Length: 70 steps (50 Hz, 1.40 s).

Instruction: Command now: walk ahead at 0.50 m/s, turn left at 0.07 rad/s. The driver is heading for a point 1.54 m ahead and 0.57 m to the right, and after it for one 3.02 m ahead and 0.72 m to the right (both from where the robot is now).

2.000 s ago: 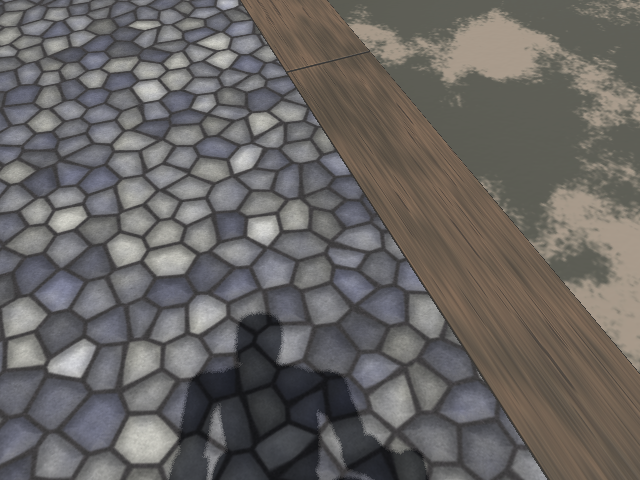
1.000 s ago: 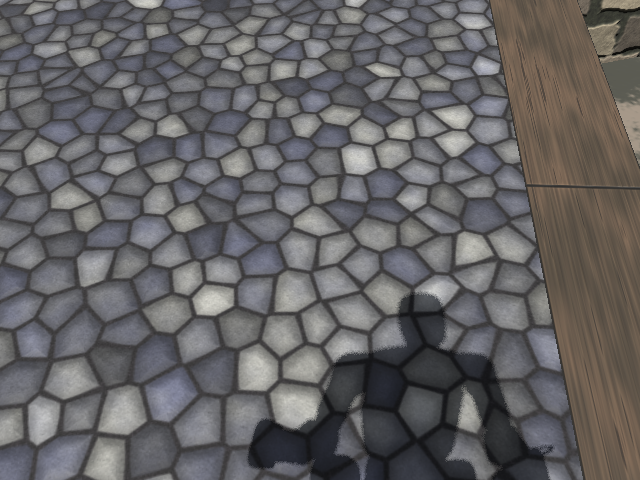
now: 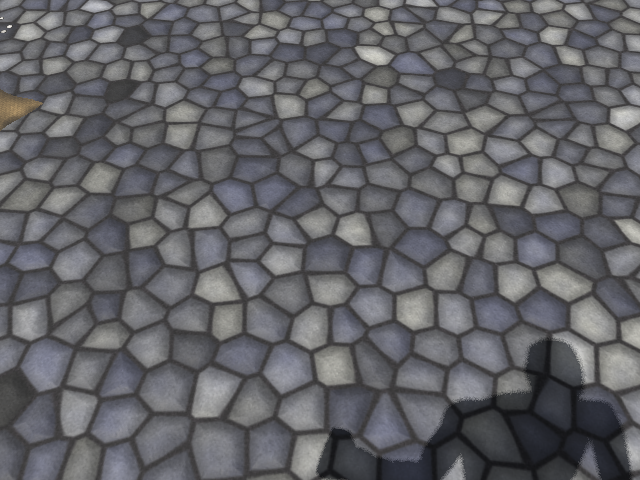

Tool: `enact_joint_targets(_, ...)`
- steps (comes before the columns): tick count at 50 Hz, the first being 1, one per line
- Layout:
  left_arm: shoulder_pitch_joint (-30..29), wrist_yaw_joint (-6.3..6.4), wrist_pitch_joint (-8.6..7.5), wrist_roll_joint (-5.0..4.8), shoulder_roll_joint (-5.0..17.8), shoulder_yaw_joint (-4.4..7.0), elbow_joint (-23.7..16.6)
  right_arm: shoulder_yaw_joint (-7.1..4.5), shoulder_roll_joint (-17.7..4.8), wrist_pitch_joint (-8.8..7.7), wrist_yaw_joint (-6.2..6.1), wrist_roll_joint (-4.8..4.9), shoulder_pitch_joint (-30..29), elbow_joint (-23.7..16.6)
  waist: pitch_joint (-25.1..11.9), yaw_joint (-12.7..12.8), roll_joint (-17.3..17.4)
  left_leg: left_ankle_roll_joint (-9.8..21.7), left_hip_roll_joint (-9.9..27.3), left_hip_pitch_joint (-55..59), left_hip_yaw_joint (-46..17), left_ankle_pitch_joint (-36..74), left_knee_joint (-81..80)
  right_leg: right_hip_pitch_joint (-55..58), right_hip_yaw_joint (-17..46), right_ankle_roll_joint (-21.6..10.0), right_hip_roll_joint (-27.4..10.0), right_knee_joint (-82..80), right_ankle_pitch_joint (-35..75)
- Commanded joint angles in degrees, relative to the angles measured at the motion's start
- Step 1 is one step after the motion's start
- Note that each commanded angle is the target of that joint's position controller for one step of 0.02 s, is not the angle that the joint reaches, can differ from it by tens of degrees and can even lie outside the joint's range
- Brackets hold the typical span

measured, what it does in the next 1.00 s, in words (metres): walks ahead: left foot, then right foot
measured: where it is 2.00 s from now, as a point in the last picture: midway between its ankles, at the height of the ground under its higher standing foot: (401, 260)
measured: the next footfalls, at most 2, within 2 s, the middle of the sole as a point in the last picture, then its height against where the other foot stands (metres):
left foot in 0.44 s outside the picture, level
right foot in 0.98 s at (372, 387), level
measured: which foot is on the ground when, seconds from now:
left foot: up 0.00-0.42, down 0.44-1.00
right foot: down 0.00-0.46, up 0.48-0.96, down 0.98-1.00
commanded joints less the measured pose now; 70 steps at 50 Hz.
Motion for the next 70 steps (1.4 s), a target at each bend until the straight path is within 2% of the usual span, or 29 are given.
enact_joint_targets(1, 7.4, -0.03, -0.32, -0.58, 5.4, 1.79, 0.5, -0.77, -4.8, -0.61, 0.73, -0.66, -1.7, -4.8, -1.8, 2.7, -2.9, 0.0, 6.8, -21.6, -0.9, 4.2, 9.1, 17.1, 25.1, -9.1, -17.8, -20.3, -2.9)
enact_joint_targets(3, 7.9, 0.07, -1.16, -0.75, 4.7, 1.38, 2.1, -0.42, -3.8, 0.69, 1.37, -1.42, -0.4, -4.0, -1.2, 1.0, -5.2, -1.1, 8.2, -17.7, 0.7, 5.8, 5.6, 12.4, 18.5, -7.7, -14.5, -22.6, 4.9)
enact_joint_targets(6, 10.8, -0.26, -2.32, -1.29, 6.2, 1.79, 4.3, -0.05, -3.0, 1.26, 1.93, -1.42, -3.5, -4.8, -0.5, 0.8, -4.9, -2.5, 9.8, -21.3, 2.8, 9.9, 1.6, 13.1, 14.1, -8.6, -13.5, -25.1, 11.1)
enact_joint_targets(11, 14.7, -0.38, -2.31, -1.64, 5.8, 1.60, 7.0, 1.02, -1.3, 1.02, 2.34, -1.08, -16.0, -8.4, 1.4, 3.4, -4.7, -4.3, 10.9, -24.5, 6.2, 20.6, -14.7, 16.0, 7.7, -6.9, -10.1, -26.2, 17.1)
enact_joint_targets(16, 18.7, 0.16, -2.10, -1.15, 7.0, 1.68, 9.4, 1.39, -1.4, 0.67, 2.24, -0.72, -23.5, -10.4, 1.7, 5.6, -4.9, -3.1, 8.9, -21.5, 7.8, 22.7, -25.5, 22.0, 7.3, -6.1, -12.5, -23.5, 22.6)
enact_joint_targets(19, 18.0, 0.77, -1.64, -0.70, 7.8, 1.83, 10.2, 0.88, -2.7, 0.25, 1.85, -0.89, -22.5, -10.4, 1.2, 4.1, -5.3, -0.8, 7.2, -18.0, 7.9, 16.6, -29.0, 26.5, 7.6, -5.3, -14.4, -18.8, 31.3)
enact_joint_targets(21, 16.7, 0.96, -1.18, -0.71, 8.2, 1.81, 10.6, -0.12, -4.1, -0.55, 1.11, -1.39, -11.4, -6.6, -4.6, -1.0, -4.2, 1.6, 3.9, -3.7, 9.2, 15.3, -34.4, 26.0, 5.1, -3.6, -12.3, -5.1, 41.9)
enact_joint_targets(22, 16.5, 0.98, -1.21, -0.97, 7.0, 1.32, 9.8, -1.17, -6.9, -1.15, 0.45, -2.39, -1.6, -3.8, -10.9, -4.6, -1.8, 4.0, 8.8, 10.7, 4.1, 14.9, -34.6, 18.1, 3.4, -2.4, -10.0, 7.4, 33.3)
enact_joint_targets(23, 20.9, 0.45, -1.44, -2.84, 1.3, -0.20, 7.1, -3.00, -13.5, -1.11, -0.27, -3.61, 5.1, -3.3, -20.0, -4.4, 10.0, 10.8, 26.4, 29.3, -20.8, 9.3, -36.5, -1.4, -0.7, 0.5, -2.3, 29.2, 6.1)
enact_joint_targets(24, 20.2, 0.79, -1.13, -1.67, 5.4, 1.02, 8.1, -3.18, -12.5, -0.20, 0.11, -0.96, 4.4, -2.6, -21.3, -4.2, 10.1, 13.4, 30.1, 28.9, -34.9, 9.1, -43.5, -10.3, 4.5, 0.2, 2.2, 38.3, -19.9)
enact_joint_targets(25, 16.1, 0.84, -0.84, -1.08, 6.7, 1.59, 7.5, -2.50, -9.8, 0.07, 0.20, -0.06, -1.5, -3.2, -11.3, -1.8, 4.8, 11.6, 27.5, 21.0, -25.0, 6.8, -44.1, -14.0, 7.6, -0.4, -1.6, 40.1, -16.1)
enact_joint_targets(26, 13.8, 0.42, -1.06, -1.23, 5.3, 1.17, 7.2, -1.56, -6.0, -0.25, 0.39, -0.14, -5.9, -3.9, -5.9, -0.5, 2.6, 9.8, 25.1, 13.0, -18.0, 8.5, -46.6, -13.1, 7.8, -0.5, -3.9, 37.1, -11.7)
enact_joint_targets(27, 13.4, 0.18, -0.66, -1.31, 4.4, 1.13, 7.6, -0.95, -3.9, -0.67, 0.38, -0.26, -7.9, -3.8, -2.7, 1.1, 2.6, 7.1, 22.4, 7.4, -12.2, 10.5, -49.2, -10.6, 7.7, -0.4, -5.5, 33.5, -9.3)
enact_joint_targets(28, 14.1, -0.12, 0.17, -0.36, 4.0, 1.15, 8.0, -0.58, -2.7, -1.10, 0.14, -0.05, -8.5, -3.1, -0.9, 2.6, 3.9, 5.3, 20.3, 3.2, -8.0, 12.8, -51.0, -8.0, 7.7, 0.2, -6.4, 31.2, -7.9)
enact_joint_targets(29, 15.3, -0.54, 0.97, 0.12, 3.2, 1.03, 8.9, -0.50, -2.5, -1.62, 0.01, -0.19, -8.4, -2.7, -1.0, 3.3, 4.2, 4.7, 19.4, 1.5, -5.2, 15.2, -52.1, -6.1, 7.3, 0.7, -6.3, 31.1, -6.5)
enact_joint_targets(33, 10.1, -1.39, 2.16, -0.15, 2.6, 1.31, 7.2, -1.15, -4.2, -3.13, -0.02, 0.09, -5.5, -0.8, 0.7, 3.6, 2.5, 4.8, 18.8, 2.8, 2.1, 21.0, -55.1, -12.1, 7.1, 2.1, -7.1, 28.8, 0.9)
enact_joint_targets(40, -3.2, -2.15, 1.79, 0.00, 0.6, 0.32, 2.5, -0.92, -4.0, -3.03, -0.62, 0.18, -1.4, 1.7, 3.1, 0.7, 2.3, 3.3, 17.6, 8.2, 12.0, 31.5, -53.9, -14.6, 1.6, 2.2, -6.1, 10.7, 12.2)
enact_joint_targets(44, -7.4, -2.55, 1.58, 0.34, 0.9, 0.10, 0.1, -1.11, -4.9, -2.24, -1.37, -0.20, 1.8, 3.6, 3.4, -0.2, 2.5, 2.5, 19.9, 16.2, 14.9, 43.0, -49.1, -13.6, -2.1, -0.8, -4.2, 3.9, 7.7)
enact_joint_targets(46, -5.0, -2.28, 1.69, 0.46, 1.7, 0.53, 0.3, -1.38, -6.2, -1.72, -1.76, -0.40, 0.8, 3.6, 1.2, 1.5, 3.9, 1.7, 20.4, 18.9, 16.8, 60.2, -42.2, -8.8, -4.4, -3.2, -1.0, 2.8, 2.0)
enact_joint_targets(48, 3.3, -1.76, 1.48, 0.63, 3.5, 1.64, 2.4, -1.89, -7.9, -0.72, -1.95, -0.62, -0.1, 3.3, -4.1, 5.2, 4.8, 1.4, 20.6, 18.9, 17.9, 70.2, -27.5, 0.8, -5.5, -6.2, 3.1, 1.2, -3.8)
enact_joint_targets(49, 11.6, -1.30, 0.98, 1.09, 5.3, 2.74, 4.9, -1.99, -8.3, -0.28, -1.84, -0.35, -0.8, 2.7, -8.7, 9.2, 2.9, 0.4, 19.6, 13.4, 18.8, 63.1, -14.7, 12.4, -3.7, -8.2, 4.0, -3.7, -2.0)
enact_joint_targets(50, 19.1, -0.38, 0.91, 1.59, 10.8, 4.60, 6.4, -1.43, -6.2, -0.50, -1.53, -0.28, -0.7, 0.6, -14.5, 11.8, -3.4, -1.3, 17.3, 0.3, 19.0, 40.3, 3.3, 26.6, 11.5, -11.8, -7.4, -5.7, -6.6)
enact_joint_targets(51, 15.1, -0.16, 1.61, 0.17, 16.1, 5.96, 4.9, -0.98, -2.1, -1.10, -0.27, 0.66, -0.4, -3.4, -18.4, 7.2, -16.9, -4.8, 2.6, -25.0, 12.9, -7.0, 24.0, 41.2, 45.4, -21.6, -21.6, -13.9, -3.0)
enact_joint_targets(52, 15.1, 0.01, 2.29, -1.18, 14.9, 5.88, 4.9, -1.38, -5.9, -1.83, -0.01, -0.27, -7.0, -4.6, -15.6, 9.4, -5.2, -4.1, 6.0, -31.7, 2.5, -3.1, 24.9, 39.5, 42.3, -20.7, -20.7, -16.3, 0.6)
enact_joint_targets(54, 10.2, 0.60, 2.03, -1.24, 9.0, 4.35, 5.5, -0.95, -4.6, -2.93, 0.04, 0.51, -8.2, -4.9, -3.7, 4.8, 1.5, -4.0, 10.8, -29.2, 2.4, 4.6, 14.8, 24.4, 29.0, -15.9, -16.9, -17.9, 11.6)
enact_joint_targets(56, 7.0, 0.95, 1.16, -1.61, 6.7, 3.47, 5.0, -0.81, -3.8, -0.87, 0.12, -1.41, -6.8, -4.7, -2.3, 1.3, 0.8, -5.5, 12.3, -22.5, 2.2, 5.2, 8.3, 16.4, 21.5, -13.1, -11.6, -19.2, 17.9)
enact_joint_targets(58, 8.1, 0.71, 0.03, -1.86, 7.5, 3.50, 5.3, -0.76, -3.0, 0.96, 0.53, -1.97, -6.4, -5.2, -2.9, 0.6, -0.5, -6.8, 12.0, -21.2, 3.3, 5.6, 4.7, 14.4, 19.3, -13.1, -9.6, -19.8, 21.7)
enact_joint_targets(64, 14.1, 0.55, -0.10, -1.72, 9.2, 3.98, 5.9, -0.39, -2.8, 1.64, 1.03, -1.48, -19.2, -10.1, -0.3, 4.7, -3.7, -8.7, 11.2, -27.0, 4.5, 18.2, -11.8, 15.9, 19.4, -10.1, -6.8, -20.9, 18.2)
enact_joint_targets(70, 18.4, 1.24, 0.24, -0.86, 10.3, 4.21, 5.9, 0.28, -3.5, 0.55, 1.45, -0.70, -27.7, -13.9, -0.4, 8.0, -4.9, -7.3, 7.8, -26.1, 4.0, 21.0, -23.5, 23.0, 23.2, -8.8, -8.2, -15.9, 23.8)
Velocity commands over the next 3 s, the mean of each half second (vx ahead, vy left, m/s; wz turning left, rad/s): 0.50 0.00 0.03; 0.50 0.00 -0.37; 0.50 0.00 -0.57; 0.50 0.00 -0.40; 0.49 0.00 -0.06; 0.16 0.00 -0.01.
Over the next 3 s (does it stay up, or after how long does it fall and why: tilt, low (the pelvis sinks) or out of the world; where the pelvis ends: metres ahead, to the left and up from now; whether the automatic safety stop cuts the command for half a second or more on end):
stays up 1.30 -0.48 0.01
